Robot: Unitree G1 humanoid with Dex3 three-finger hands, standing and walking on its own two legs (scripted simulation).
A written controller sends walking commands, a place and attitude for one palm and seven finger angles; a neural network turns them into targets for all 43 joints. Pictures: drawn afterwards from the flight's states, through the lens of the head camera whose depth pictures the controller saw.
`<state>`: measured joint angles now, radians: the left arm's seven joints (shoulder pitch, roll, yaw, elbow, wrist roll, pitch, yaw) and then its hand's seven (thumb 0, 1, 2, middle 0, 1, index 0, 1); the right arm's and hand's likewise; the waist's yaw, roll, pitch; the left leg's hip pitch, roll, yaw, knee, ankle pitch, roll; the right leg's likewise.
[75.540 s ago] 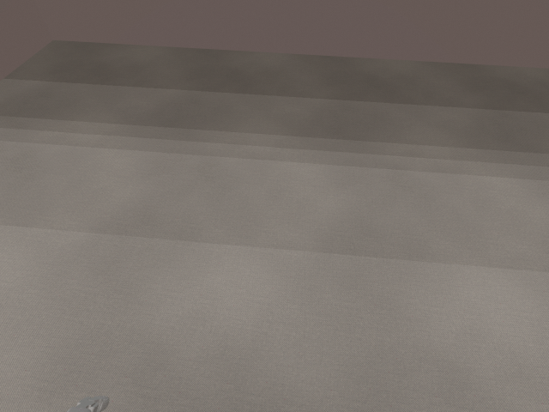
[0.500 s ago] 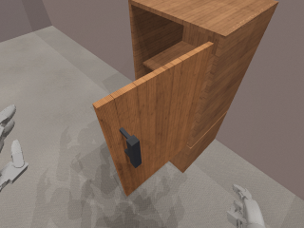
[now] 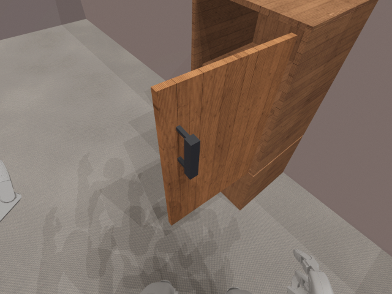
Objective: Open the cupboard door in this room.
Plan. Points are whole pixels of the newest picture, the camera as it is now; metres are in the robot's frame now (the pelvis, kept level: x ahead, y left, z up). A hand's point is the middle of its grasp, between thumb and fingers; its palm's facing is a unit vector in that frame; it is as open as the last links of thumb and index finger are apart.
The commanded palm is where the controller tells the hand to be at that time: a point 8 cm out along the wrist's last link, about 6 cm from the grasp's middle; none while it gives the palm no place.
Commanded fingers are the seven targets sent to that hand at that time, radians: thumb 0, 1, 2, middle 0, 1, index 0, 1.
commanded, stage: step back with the hand held close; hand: left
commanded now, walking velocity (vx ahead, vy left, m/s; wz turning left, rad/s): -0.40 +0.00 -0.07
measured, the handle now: (186, 152) +0.40 +0.05 +0.05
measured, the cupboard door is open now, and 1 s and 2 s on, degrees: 86 86 86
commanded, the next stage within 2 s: stop stepping back and stand still in 0.42 s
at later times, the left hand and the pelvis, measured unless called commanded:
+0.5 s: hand (1, 245) +0.14 +0.23 +0.20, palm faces +0.34 -0.83 -0.44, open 7.4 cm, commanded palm +0.07 +0.28 +0.20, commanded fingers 0.00 0.90 0.90 -0.20 -0.30 -0.20 -0.30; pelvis -0.10 +0.00 +0.01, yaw -6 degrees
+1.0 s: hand out of the picture +0.04 +0.24 +0.19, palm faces +0.34 -0.82 -0.46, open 7.4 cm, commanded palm +0.01 +0.28 +0.20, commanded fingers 0.00 0.90 0.90 -0.20 -0.30 -0.20 -0.30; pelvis -0.17 +0.00 +0.02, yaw -7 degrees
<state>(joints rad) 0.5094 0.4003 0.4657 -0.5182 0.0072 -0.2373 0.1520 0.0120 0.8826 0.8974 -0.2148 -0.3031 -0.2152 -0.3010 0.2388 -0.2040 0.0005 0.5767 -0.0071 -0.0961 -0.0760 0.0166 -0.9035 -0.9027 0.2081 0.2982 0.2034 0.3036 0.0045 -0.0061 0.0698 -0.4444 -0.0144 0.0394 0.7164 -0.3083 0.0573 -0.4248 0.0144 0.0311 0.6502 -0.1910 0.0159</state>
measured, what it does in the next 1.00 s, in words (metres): walks backwards: right foot, then left foot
